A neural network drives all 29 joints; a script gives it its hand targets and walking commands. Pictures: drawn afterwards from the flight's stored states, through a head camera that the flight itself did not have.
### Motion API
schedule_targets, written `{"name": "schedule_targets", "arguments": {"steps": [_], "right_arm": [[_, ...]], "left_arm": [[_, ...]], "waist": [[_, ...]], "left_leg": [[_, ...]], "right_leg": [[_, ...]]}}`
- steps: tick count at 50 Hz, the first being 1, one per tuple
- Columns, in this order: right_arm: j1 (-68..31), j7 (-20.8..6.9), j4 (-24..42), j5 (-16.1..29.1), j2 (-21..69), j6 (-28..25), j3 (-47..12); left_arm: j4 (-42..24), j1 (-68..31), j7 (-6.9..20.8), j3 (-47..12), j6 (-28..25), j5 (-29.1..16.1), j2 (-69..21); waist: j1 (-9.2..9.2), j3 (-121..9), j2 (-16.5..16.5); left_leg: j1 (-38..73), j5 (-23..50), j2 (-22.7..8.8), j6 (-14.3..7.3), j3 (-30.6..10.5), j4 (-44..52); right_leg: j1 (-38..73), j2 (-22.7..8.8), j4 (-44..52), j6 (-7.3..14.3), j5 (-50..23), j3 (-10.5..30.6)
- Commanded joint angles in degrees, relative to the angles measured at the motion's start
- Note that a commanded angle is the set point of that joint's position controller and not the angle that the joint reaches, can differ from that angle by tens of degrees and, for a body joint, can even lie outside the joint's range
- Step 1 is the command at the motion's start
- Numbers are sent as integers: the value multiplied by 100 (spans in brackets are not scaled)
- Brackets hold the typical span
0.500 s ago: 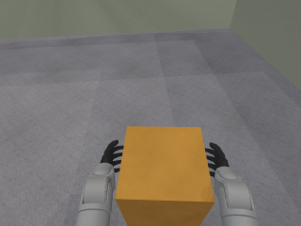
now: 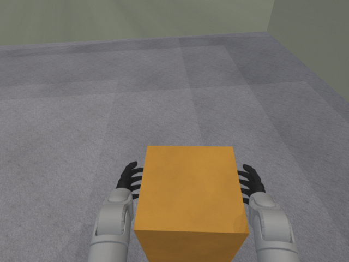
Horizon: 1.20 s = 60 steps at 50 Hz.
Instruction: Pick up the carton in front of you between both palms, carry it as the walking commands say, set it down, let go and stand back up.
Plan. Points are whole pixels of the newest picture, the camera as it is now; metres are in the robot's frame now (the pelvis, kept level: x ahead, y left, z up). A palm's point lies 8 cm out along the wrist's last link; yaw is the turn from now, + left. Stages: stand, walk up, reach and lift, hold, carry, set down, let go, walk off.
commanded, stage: hold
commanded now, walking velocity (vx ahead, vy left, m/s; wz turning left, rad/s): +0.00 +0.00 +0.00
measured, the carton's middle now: (188, 207) +0.30 +0.00 -0.04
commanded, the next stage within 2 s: set down in 0.26 s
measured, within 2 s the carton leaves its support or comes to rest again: neither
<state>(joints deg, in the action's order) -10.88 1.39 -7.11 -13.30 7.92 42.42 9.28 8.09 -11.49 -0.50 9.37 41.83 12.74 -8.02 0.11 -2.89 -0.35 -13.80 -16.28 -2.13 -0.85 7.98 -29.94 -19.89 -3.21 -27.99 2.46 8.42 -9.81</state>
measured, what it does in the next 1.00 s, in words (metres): lowers itself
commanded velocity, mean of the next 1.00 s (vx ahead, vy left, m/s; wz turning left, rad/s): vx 0.00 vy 0.00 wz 0.00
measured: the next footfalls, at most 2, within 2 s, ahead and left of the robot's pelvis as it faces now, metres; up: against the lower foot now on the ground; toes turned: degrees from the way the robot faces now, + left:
none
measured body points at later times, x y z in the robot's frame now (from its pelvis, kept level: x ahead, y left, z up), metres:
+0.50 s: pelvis -0.01 +0.00 +0.00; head -0.05 -0.01 +0.44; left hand +0.29 +0.18 +0.03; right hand +0.32 -0.12 +0.03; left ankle +0.00 +0.11 -0.73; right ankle +0.07 -0.09 -0.73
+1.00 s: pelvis -0.04 +0.01 -0.10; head +0.17 +0.01 +0.30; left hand +0.35 +0.18 -0.18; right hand +0.37 -0.12 -0.19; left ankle +0.00 +0.11 -0.73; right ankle +0.07 -0.09 -0.73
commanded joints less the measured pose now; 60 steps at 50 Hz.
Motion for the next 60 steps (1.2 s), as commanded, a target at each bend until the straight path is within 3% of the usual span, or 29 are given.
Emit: {"name": "schedule_targets", "arguments": {"steps": [1, 3, 7, 9, 13, 14, 17, 18, 22, 25, 26, 27, 29, 30, 31, 33, 36, 37, 41, 42, 43, 45, 47, 49, 50, 51, 56, 57, 60], "right_arm": [[-2228, -1240, 578, 1375, 5026, -283, -3205], [-2343, -1228, 401, 1318, 4947, -308, -3167], [-2633, -1215, 264, 1211, 5076, -366, -2991], [-2676, -1273, 222, 1217, 5079, -309, -3029], [-2867, -1299, 229, 1215, 5232, -277, -3046], [-2846, -1291, 131, 1209, 5264, -261, -2998], [-3403, -1353, -549, 975, 5308, -296, -2372], [-3588, -1378, -845, 799, 5251, -335, -2042], [-4500, -1452, -1943, 529, 5545, -587, -1429], [-4621, -1355, -2720, 201, 5150, -784, -715], [-4605, -1335, -2856, -26, 5026, -890, -457], [-4887, -1306, -3030, -98, 4781, -1013, -233], [-4653, -1236, -2998, -419, 4307, -1346, 189], [-4696, -1189, -3113, -538, 4099, -1492, 306], [-4665, -1163, -3202, -618, 3950, -1672, 416], [-4197, -1093, -3151, -770, 3641, -2110, 523], [-4201, -1021, -3307, -844, 3467, -2788, 263], [-4346, -1000, -3331, -641, 3630, -3023, -28], [-4901, -950, -3041, -87, 3993, -3692, -888], [-4803, -940, -3044, 98, 4214, -3761, -1188], [-4963, -904, -2765, 367, 4410, -3855, -1626], [-5177, -823, -2455, 652, 4345, -3966, -2026], [-5237, -752, -2344, 679, 4197, -3889, -2068], [-5406, -705, -2520, 712, 4359, -3736, -2210], [-5289, -714, -2531, 641, 4445, -3666, -2165], [-5478, -719, -2517, 679, 4354, -3621, -2146], [-5902, -714, -2939, 415, 4647, -3332, -1628], [-5975, -727, -3093, 427, 4699, -3279, -1555], [-5991, -722, -3221, 297, 4588, -3193, -1228]], "left_arm": [[-348, -2294, 1182, -2858, -344, -1138, -5081], [-118, -2285, 1181, -2809, -407, -1087, -5138], [236, -2488, 1216, -2575, -501, -993, -5130], [73, -2579, 1221, -2540, -536, -1041, -5149], [316, -2807, 1314, -2539, -491, -1118, -5283], [450, -2772, 1331, -2498, -457, -1042, -5298], [928, -3338, 1394, -2153, -534, -839, -5170], [1205, -3671, 1427, -1972, -541, -711, -5217], [2093, -4689, 1542, -1243, -914, -302, -5126], [2690, -4857, 1442, -586, -1132, 101, -4730], [2973, -4827, 1396, -295, -1202, 237, -4679], [3186, -4794, 1294, 41, -1292, 449, -4511], [3250, -4566, 1149, 281, -1513, 596, -4338], [3321, -4512, 1092, 450, -1633, 801, -4242], [3354, -4424, 1025, 537, -1812, 829, -4121], [3144, -4424, 924, 403, -2146, 703, -3860], [3048, -4463, 892, 27, -2756, 448, -4013], [2991, -4542, 880, -177, -2979, 374, -4104], [2818, -4988, 690, -1133, -3678, -206, -4399], [2647, -5074, 628, -1544, -3777, -380, -4449], [2441, -5058, 589, -1844, -3907, -505, -4589], [2218, -5109, 426, -2194, -3970, -730, -4602], [2257, -5108, 342, -2138, -3887, -641, -4450], [2489, -5117, 389, -1977, -3785, -604, -4337], [2684, -5046, 421, -1912, -3689, -608, -4480], [2807, -4916, 472, -1695, -3612, -495, -4445], [2997, -5927, 741, -1493, -3352, -661, -4629], [3110, -6001, 767, -1407, -3314, -591, -4640], [3136, -6267, 823, -1394, -3223, -631, -4564]], "waist": [[0, -1346, -35], [-175, -1073, -169], [-54, -562, 41], [-180, -619, 5], [-2, -646, 235], [-80, -529, 34], [-14, -86, 61], [146, -140, -56], [103, -218, 185], [-32, 124, 113], [64, 196, 89], [-243, 404, 24], [19, 330, 19], [-106, 275, -196], [-98, 64, -51], [137, -263, -28], [372, -1305, -15], [246, -1488, -186], [225, -3377, -273], [319, -3995, -89], [83, -4793, -97], [91, -5972, 3], [58, -5884, -106], [-245, -5438, 190], [-83, -5270, 256], [-296, -5136, 250], [94, -4773, 457], [-134, -4859, 256], [189, -4948, 182]], "left_leg": [[-73, 1298, 562, -226, -1445, 961], [-146, 1173, 561, -264, -1503, 982], [-307, 342, 509, -307, -1535, 1076], [-185, 332, 444, -338, -1517, 1106], [-24, 181, 478, -364, -1561, 1106], [-226, 3, 496, -330, -1518, 1117], [-588, -720, 369, -433, -1618, 1214], [-284, -834, 459, -360, -1501, 1074], [-516, -1056, 523, -325, -1416, 661], [-761, -981, 512, -321, -1450, 372], [-898, -1077, 525, -327, -1443, 344], [-1174, -1139, 516, -349, -1493, 287], [-1291, -1100, 461, -325, -1601, 184], [-1624, -864, 553, -240, -1484, -15], [-1824, -619, 563, -265, -1446, -221], [-1797, -20, 586, -217, -1477, -545], [-2142, 634, 707, 40, -1362, -1105], [-2472, 815, 784, 79, -1343, -1301], [-3203, 1334, 912, 241, -1367, -2139], [-2974, 1756, 900, 224, -1398, -2400], [-3312, 1902, 962, 269, -1307, -2550], [-3236, 2161, 1010, 299, -1335, -2858], [-3430, 1703, 1053, 263, -1291, -3043], [-4267, 1187, 1103, 218, -1176, -3214], [-4565, 789, 1121, 183, -1204, -3257], [-4881, 479, 1146, 154, -1175, -3333], [-5977, -397, 1128, 101, -1154, -3870], [-6101, -389, 1168, 145, -1011, -3974], [-6373, -302, 1172, 158, -1069, -4260]], "right_leg": [[2958, 622, 328, -47, -1487, 1573], [3121, 562, 396, -45, -1320, 1637], [3042, 528, 505, -71, -396, 1628], [2922, 540, 485, -108, -306, 1550], [2920, 526, 541, -95, -133, 1605], [3023, 483, 575, -75, 27, 1661], [2794, 547, 423, -76, 749, 1592], [2470, 502, 463, -92, 934, 1587], [2188, 472, 446, -203, 1900, 1770], [1880, 481, 269, -191, 1877, 1807], [1657, 548, 138, -195, 1809, 1697], [1585, 557, 54, -158, 1913, 1708], [1083, 734, -385, -94, 1375, 1395], [1034, 698, -505, -52, 1080, 1464], [839, 709, -667, -78, 862, 1481], [50, 798, -1019, -19, 299, 1422], [-344, 896, -1582, -17, -400, 1384], [-564, 920, -1741, -25, -629, 1422], [-1124, 1035, -2749, -75, -1168, 1416], [-1231, 1044, -2902, -128, -1459, 1441], [-869, 1031, -3133, -144, -1829, 1475], [-965, 1065, -3471, -186, -2031, 1421], [-1666, 1081, -3606, -218, -1487, 1366], [-1861, 1040, -3606, -211, -1114, 1496], [-1967, 1042, -3683, -255, -861, 1481], [-2277, 1062, -3747, -283, -458, 1421], [-3100, 1063, -4143, -298, 444, 1401], [-3176, 1054, -4194, -285, 450, 1499], [-3677, 1118, -4548, -281, 298, 1359]]}}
